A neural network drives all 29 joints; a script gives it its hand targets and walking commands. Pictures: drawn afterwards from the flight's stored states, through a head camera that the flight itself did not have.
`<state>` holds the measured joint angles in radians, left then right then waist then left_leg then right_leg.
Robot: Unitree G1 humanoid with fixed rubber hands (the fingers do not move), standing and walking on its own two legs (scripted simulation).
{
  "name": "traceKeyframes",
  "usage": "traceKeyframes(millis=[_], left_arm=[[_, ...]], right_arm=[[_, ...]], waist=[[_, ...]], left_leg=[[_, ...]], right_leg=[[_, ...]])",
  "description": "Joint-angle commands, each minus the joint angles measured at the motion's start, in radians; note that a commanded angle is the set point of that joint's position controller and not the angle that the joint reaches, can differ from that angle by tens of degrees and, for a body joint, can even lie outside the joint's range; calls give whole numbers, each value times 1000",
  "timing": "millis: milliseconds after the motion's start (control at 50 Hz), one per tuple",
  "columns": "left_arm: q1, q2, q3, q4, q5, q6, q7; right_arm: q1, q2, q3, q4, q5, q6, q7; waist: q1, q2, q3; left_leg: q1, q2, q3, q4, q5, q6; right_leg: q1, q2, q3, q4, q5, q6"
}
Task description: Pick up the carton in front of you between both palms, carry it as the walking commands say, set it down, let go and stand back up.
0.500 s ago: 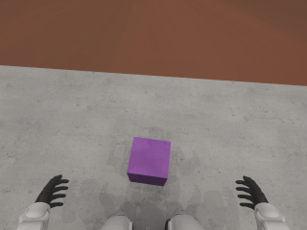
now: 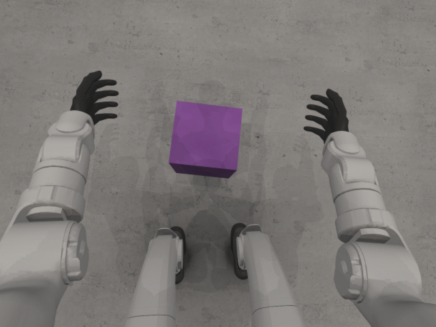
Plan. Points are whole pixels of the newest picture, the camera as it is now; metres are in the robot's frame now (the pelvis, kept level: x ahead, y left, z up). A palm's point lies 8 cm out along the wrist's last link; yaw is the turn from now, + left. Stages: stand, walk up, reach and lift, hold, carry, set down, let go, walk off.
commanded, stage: reach and lift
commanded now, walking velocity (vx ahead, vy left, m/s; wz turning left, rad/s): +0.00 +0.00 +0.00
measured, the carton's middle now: (205, 144) +0.52 -0.01 -0.55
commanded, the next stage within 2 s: none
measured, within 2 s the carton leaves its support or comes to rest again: leaves its support in 1.92 s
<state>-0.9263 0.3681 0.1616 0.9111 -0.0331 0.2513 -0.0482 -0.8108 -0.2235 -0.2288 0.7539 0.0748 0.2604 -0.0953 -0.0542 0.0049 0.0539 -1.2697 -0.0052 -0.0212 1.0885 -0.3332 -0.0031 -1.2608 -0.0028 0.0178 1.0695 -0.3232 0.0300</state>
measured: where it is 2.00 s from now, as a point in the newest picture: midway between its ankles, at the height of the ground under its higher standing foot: (209, 263)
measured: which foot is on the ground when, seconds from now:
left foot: down 0.00-1.00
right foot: down 0.00-1.00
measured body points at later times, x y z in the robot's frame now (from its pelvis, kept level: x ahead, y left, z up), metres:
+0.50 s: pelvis +0.02 +0.00 -0.06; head +0.35 +0.02 +0.25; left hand +0.57 +0.18 -0.20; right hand +0.52 -0.20 -0.20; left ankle +0.08 +0.12 -0.64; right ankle +0.09 -0.14 -0.64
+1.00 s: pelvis -0.03 +0.00 -0.26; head +0.34 +0.00 -0.01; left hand +0.55 +0.18 -0.43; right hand +0.51 -0.20 -0.43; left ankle +0.08 +0.12 -0.64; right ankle +0.08 -0.14 -0.64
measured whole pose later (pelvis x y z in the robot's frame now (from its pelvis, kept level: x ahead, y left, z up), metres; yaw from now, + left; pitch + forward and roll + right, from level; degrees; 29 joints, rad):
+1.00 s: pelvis -0.03 +0.00 -0.26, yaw -2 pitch +43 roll -3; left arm -1.50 0.47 0.06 1.17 -0.16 0.11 0.04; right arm -1.37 -0.25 -0.23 1.00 0.17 0.11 -0.16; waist -0.05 -0.01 0.23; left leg -2.27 -0.05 -0.07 2.04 -0.53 -0.04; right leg -2.25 0.06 0.03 2.01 -0.51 0.07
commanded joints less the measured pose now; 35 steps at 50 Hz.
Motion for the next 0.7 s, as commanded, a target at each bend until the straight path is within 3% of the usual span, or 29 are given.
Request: traceKeyframes(millis=[0,100,160,280,400,520,680], left_arm=[[-397,158,36,-24,11,-13,-4],[-598,165,64,66,40,-34,-17],[-669,161,88,85,75,-50,-20],[-636,100,139,41,138,-92,-12],[-509,3,172,29,175,-151,10],[-451,4,148,18,142,-186,45],[-581,128,-4,-42,-36,-191,90]], right_arm=[[-344,-110,-48,-62,-8,-10,-19],[-524,-81,-115,-17,-42,-25,-28],[-577,-64,-157,-19,-75,-41,-28],[-503,-15,-219,-54,-140,-99,-4],[-403,33,-255,-24,-177,-180,23],[-374,25,-219,10,-142,-217,15],[-490,-78,-63,-22,22,-212,-39]], waist=[[-11,49,-822],[-24,51,-880],[-31,60,-962],[-38,99,-1104],[-24,111,-1062],[-5,83,-1063],[-9,93,-1278]], left_leg=[[356,-41,33,-119,5,-18],[283,-50,35,-94,-23,-21],[283,-59,37,-78,22,-24],[386,-68,24,-13,330,-25],[249,-53,-13,136,560,-26],[9,-56,-8,317,503,-35],[-106,-53,23,582,404,-40]], right_leg=[[292,50,-76,-94,17,28],[236,59,-89,-73,-5,30],[242,65,-93,-58,42,33],[148,78,-104,-16,270,36],[-114,82,-90,114,403,39],[-266,82,-79,304,383,56],[-262,75,-87,576,363,55]])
